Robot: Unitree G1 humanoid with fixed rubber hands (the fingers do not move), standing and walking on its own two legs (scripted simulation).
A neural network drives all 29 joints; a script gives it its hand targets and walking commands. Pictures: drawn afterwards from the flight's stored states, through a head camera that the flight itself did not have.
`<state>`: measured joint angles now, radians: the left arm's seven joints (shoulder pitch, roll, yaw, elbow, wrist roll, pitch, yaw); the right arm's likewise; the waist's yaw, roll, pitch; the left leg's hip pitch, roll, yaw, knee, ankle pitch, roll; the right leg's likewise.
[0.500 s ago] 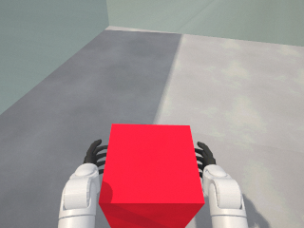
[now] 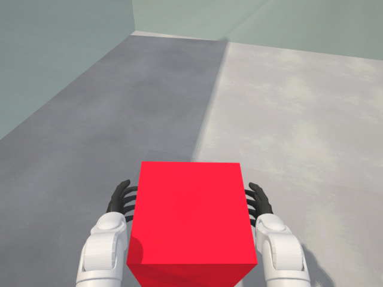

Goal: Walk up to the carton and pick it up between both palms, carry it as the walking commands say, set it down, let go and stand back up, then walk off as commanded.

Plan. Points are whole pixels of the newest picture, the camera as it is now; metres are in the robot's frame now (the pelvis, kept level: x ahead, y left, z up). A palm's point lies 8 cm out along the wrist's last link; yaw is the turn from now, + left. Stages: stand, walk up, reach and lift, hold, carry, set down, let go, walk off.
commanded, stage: carry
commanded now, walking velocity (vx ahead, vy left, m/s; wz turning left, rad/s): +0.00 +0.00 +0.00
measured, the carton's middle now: (189, 229) +0.28 +0.00 -0.03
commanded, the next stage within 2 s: none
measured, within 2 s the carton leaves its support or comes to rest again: neither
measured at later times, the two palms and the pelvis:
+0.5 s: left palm (135, 201) +0.28 +0.11 +0.09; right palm (288, 209) +0.26 -0.19 +0.09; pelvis +0.02 -0.03 -0.01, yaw -1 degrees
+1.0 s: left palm (157, 215) +0.25 +0.07 +0.08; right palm (314, 219) +0.25 -0.23 +0.08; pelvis -0.02 -0.08 -0.01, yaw +0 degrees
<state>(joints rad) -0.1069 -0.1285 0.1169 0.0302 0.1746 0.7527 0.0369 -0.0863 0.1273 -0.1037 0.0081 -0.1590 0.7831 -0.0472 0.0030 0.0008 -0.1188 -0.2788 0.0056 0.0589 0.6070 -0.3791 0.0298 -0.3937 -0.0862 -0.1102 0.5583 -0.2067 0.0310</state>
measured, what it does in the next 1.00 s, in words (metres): shifts its weight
